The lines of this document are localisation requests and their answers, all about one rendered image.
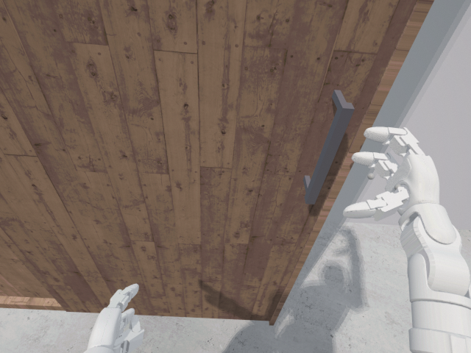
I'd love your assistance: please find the right robot hand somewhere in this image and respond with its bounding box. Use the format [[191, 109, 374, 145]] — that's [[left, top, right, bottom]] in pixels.
[[343, 126, 439, 221]]

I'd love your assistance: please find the wardrobe door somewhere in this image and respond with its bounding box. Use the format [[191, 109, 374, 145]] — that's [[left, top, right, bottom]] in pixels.
[[0, 0, 416, 321], [0, 239, 54, 299]]

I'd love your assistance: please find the right robot forearm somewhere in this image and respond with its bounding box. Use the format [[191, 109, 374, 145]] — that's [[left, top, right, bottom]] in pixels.
[[398, 203, 471, 353]]

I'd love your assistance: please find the handle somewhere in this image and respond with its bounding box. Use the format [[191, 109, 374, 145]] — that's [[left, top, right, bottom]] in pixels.
[[303, 90, 355, 204]]

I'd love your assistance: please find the left robot hand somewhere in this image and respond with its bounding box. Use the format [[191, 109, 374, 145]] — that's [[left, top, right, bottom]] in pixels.
[[87, 284, 144, 353]]

